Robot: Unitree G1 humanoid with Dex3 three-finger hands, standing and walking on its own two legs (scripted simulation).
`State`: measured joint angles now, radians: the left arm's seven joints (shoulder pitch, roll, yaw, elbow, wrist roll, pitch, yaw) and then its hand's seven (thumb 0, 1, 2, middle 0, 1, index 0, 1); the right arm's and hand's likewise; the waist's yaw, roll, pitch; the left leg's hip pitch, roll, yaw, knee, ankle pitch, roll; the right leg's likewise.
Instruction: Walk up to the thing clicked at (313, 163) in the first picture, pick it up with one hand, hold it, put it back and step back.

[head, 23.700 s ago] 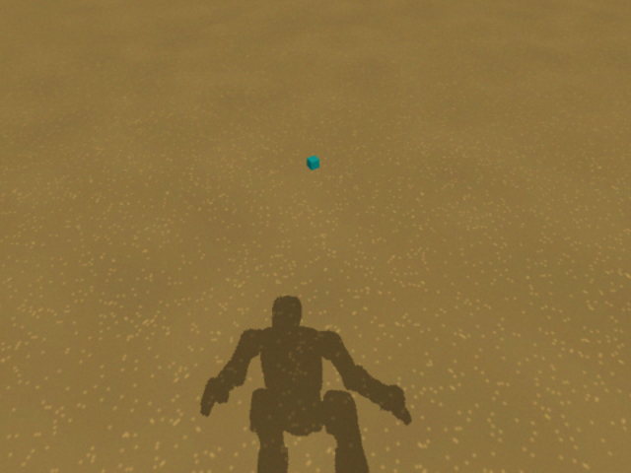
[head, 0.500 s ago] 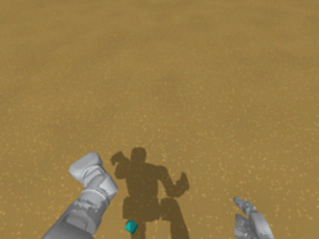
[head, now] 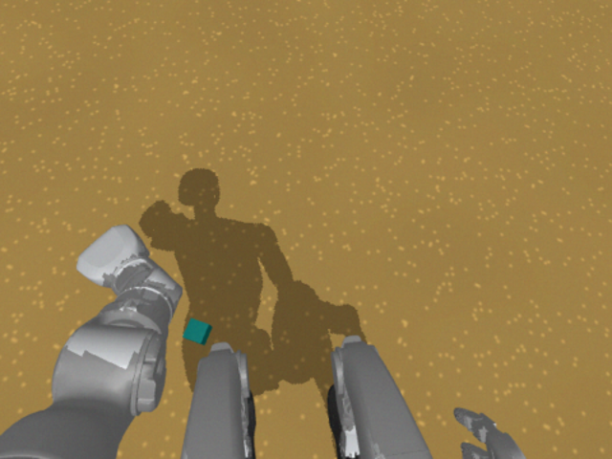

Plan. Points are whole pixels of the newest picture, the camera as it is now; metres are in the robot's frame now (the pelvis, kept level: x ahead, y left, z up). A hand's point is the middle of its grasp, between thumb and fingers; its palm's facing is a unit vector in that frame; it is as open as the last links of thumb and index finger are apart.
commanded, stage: crouch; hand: left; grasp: from above
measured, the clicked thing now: (197, 331) +0.35 +0.24 -0.56
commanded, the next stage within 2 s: lower in 1.10 s
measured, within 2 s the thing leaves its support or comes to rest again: neither
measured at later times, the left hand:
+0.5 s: hand (163, 287) +0.41 +0.25 -0.31, palm faces -0.28 -0.30 -0.91, open 5.2 cm
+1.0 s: hand (175, 290) +0.42 +0.25 -0.39, palm faces -0.30 -0.31 -0.90, open 4.7 cm
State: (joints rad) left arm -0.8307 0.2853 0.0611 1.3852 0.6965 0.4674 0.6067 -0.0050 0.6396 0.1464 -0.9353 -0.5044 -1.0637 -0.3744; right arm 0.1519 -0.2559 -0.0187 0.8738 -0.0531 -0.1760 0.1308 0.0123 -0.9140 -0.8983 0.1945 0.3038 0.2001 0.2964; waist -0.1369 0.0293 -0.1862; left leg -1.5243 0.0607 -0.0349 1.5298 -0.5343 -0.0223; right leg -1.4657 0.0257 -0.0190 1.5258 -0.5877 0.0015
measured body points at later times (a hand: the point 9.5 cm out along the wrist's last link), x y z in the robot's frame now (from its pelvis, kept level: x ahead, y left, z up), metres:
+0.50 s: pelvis -0.03 +0.00 -0.17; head +0.18 +0.02 +0.23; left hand +0.42 +0.27 -0.26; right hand +0.02 -0.26 -0.30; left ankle +0.07 +0.13 -0.55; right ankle +0.05 -0.12 -0.55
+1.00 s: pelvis -0.03 +0.00 -0.24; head +0.20 +0.00 +0.14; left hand +0.43 +0.26 -0.34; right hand -0.01 -0.26 -0.37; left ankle +0.07 +0.13 -0.55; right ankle +0.05 -0.12 -0.55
